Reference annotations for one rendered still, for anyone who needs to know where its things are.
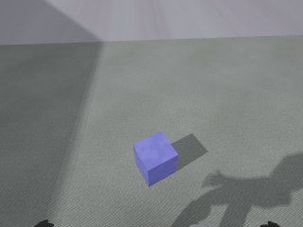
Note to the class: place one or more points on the carton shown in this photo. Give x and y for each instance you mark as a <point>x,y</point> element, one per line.
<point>155,157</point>

